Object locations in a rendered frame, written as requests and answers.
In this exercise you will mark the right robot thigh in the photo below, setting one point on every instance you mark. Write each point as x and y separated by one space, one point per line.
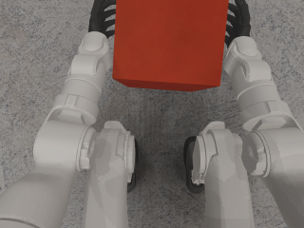
228 202

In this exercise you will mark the robot right forearm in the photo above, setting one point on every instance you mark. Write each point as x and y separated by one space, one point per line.
255 89

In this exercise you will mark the right robot hand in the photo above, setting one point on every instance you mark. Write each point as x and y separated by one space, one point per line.
240 22

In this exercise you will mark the robot left forearm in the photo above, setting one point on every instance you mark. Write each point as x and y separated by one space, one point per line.
83 86

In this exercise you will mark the left robot hand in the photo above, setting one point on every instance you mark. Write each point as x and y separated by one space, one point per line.
98 15

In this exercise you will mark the robot left upper arm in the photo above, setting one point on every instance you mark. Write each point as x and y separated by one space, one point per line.
40 198

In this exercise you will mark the robot right upper arm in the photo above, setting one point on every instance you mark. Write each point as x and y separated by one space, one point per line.
276 156

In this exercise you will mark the carton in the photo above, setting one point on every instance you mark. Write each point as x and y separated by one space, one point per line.
169 44

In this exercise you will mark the robot left shin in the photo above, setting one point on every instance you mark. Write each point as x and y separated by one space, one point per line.
114 125

